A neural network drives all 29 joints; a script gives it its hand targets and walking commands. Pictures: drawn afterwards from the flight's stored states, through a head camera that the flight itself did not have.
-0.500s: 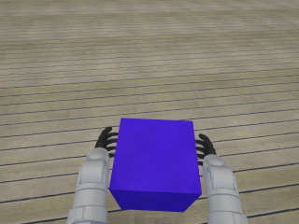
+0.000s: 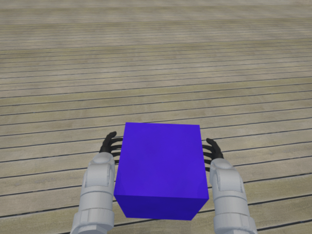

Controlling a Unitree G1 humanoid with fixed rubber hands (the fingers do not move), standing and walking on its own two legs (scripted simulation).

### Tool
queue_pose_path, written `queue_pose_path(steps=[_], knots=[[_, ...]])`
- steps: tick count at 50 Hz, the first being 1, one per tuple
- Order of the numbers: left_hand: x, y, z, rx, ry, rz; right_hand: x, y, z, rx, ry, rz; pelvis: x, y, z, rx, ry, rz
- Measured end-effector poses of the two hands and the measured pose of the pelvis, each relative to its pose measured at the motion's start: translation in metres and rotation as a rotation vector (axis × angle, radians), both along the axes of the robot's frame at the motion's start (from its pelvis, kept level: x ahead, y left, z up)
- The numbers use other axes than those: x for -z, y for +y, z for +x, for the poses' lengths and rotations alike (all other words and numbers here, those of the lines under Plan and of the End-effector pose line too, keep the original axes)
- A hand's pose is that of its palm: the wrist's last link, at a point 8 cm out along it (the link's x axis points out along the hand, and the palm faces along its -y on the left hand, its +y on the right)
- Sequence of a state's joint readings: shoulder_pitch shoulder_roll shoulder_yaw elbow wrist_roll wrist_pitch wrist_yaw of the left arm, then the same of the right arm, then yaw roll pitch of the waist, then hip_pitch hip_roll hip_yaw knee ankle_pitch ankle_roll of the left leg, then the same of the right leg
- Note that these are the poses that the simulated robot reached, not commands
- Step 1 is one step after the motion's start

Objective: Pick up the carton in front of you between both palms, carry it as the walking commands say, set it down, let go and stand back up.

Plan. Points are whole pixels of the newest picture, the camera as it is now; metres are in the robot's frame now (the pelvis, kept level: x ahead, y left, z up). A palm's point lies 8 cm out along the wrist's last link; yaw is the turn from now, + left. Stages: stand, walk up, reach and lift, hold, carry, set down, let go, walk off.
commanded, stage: set down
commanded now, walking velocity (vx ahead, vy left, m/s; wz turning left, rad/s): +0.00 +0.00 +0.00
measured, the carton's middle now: (160, 174) +0.31 +0.01 -0.04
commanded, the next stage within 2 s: none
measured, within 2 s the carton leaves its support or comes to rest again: neither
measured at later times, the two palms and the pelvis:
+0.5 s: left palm (115, 174) +0.34 +0.16 -0.10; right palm (201, 174) +0.36 -0.14 -0.11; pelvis -0.02 +0.00 -0.04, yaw -1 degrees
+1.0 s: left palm (120, 186) +0.37 +0.16 -0.25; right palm (191, 182) +0.41 -0.13 -0.26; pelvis -0.06 -0.01 -0.18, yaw -1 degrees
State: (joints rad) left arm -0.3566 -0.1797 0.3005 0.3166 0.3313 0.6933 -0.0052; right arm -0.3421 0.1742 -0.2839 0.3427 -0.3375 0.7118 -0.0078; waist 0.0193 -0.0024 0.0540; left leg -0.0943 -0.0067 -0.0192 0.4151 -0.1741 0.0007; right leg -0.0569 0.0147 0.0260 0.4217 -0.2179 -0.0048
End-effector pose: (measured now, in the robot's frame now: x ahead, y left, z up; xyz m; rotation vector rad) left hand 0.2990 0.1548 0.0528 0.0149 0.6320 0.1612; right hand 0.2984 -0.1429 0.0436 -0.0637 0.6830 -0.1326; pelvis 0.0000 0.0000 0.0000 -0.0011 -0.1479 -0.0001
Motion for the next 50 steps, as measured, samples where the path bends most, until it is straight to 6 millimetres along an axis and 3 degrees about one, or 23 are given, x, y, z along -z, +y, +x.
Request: queue_pose_path(steps=[6,12,17,23,32,43,50], knots=[[0.003,-0.001,0.010,-0.006,0.010,-0.012,0.006,0.000,0.007,0.022,0.010,0.019,0.002,0.002,0.000,0.005,0.012,0.001],[0.025,0.001,0.026,-0.047,0.022,-0.037,0.028,0.002,0.030,-0.002,0.024,0.019,0.009,0.002,-0.004,0.003,0.073,0.000],[0.063,0.002,0.036,-0.060,0.056,-0.025,0.065,0.003,0.046,-0.037,0.056,-0.006,0.017,0.001,-0.010,-0.001,0.176,0.001],[0.129,0.002,0.041,-0.056,0.059,0.004,0.131,0.003,0.057,-0.071,0.057,-0.024,0.033,-0.002,-0.019,0.009,0.371,0.001],[0.217,0.003,0.045,-0.109,0.019,-0.023,0.218,0.005,0.073,-0.082,0.017,0.016,0.080,-0.005,-0.032,0.023,0.658,0.009],[0.257,0.003,0.065,-0.131,-0.002,-0.030,0.262,0.005,0.095,-0.077,-0.003,0.045,0.146,-0.005,-0.046,0.025,0.811,0.026],[0.300,0.007,0.074,-0.151,0.027,-0.031,0.304,0.010,0.111,-0.110,0.025,0.026,0.184,-0.007,-0.056,0.028,0.876,0.034]])
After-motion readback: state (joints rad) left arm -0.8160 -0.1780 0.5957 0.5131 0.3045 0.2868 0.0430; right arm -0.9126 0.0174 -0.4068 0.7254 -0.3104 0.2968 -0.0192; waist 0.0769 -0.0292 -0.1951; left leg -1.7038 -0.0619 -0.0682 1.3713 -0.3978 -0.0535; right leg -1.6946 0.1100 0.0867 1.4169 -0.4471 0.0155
